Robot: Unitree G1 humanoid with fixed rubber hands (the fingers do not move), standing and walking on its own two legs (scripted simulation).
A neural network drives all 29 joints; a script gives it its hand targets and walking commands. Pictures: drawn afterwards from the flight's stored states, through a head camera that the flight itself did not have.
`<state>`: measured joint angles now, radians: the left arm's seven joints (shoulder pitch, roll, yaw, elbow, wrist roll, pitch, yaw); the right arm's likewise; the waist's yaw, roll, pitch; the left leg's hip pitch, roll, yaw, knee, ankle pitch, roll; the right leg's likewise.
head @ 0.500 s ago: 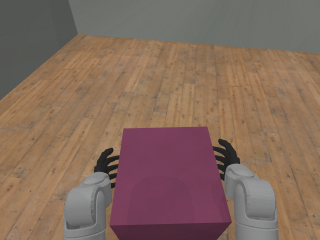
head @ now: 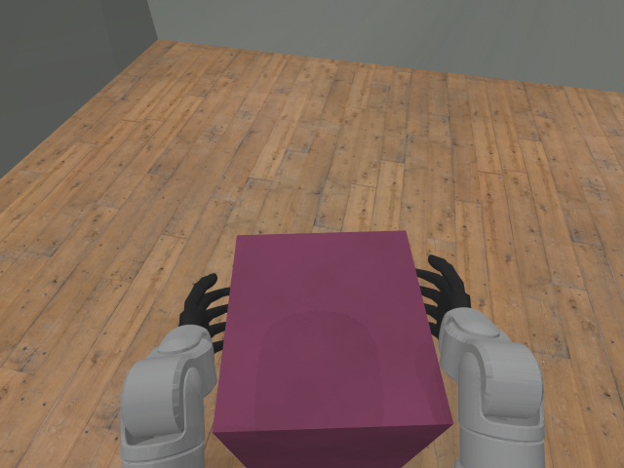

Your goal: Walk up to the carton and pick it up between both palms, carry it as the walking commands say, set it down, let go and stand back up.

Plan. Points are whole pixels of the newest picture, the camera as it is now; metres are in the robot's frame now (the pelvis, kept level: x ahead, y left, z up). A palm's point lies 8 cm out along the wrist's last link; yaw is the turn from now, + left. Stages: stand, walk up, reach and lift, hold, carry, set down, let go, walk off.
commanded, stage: carry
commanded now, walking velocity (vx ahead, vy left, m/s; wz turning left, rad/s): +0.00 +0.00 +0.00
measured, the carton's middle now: (324, 359) +0.27 +0.01 +0.01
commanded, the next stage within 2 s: none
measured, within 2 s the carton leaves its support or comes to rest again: neither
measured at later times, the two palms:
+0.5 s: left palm (230, 261) +0.38 +0.14 +0.06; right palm (444, 259) +0.39 -0.15 +0.07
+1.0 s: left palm (243, 220) +0.47 +0.14 +0.04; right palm (432, 221) +0.47 -0.15 +0.05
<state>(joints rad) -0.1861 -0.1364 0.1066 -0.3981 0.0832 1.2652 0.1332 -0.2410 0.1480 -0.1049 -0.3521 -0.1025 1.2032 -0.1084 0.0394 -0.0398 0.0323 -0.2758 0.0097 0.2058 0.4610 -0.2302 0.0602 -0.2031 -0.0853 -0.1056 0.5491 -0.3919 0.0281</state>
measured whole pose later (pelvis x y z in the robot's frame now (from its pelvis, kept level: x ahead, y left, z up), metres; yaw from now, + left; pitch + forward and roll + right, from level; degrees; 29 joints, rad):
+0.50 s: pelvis +0.12 +0.00 -0.01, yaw +1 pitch +2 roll -1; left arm -0.17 -0.13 0.05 -0.31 0.11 1.24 0.12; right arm -0.18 0.14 -0.13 -0.35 -0.10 1.22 -0.11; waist -0.01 0.03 -0.02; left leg -0.25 0.04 0.09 0.64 -0.40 0.01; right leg -0.20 -0.04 -0.16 0.61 -0.42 0.00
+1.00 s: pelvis +0.21 +0.01 -0.03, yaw +1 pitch +2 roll -2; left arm -0.15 -0.13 0.03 -0.24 0.12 1.15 0.11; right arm -0.16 0.13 -0.13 -0.30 -0.12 1.13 -0.09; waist -0.03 0.04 -0.04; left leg -0.21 0.05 0.06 0.84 -0.55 -0.01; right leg -0.40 0.00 -0.19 0.71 -0.32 -0.06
